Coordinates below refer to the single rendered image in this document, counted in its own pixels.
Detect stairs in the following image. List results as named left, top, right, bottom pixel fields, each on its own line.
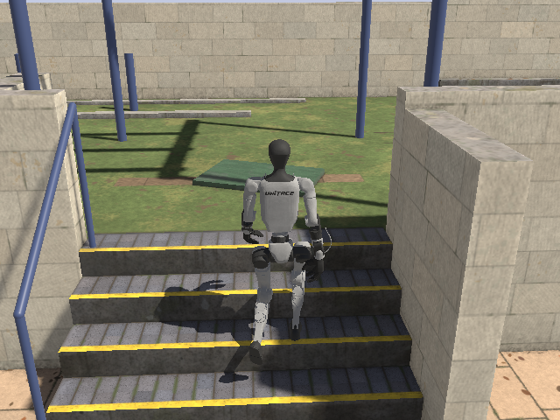
left=46, top=244, right=424, bottom=420

